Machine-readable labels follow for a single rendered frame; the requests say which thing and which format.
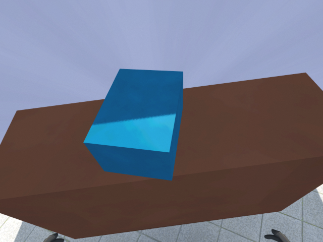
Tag right robot hand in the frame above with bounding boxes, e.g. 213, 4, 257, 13
264, 229, 290, 242

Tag pedestal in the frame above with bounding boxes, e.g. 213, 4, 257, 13
0, 73, 323, 239

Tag carton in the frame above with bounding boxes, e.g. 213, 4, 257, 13
84, 69, 183, 180

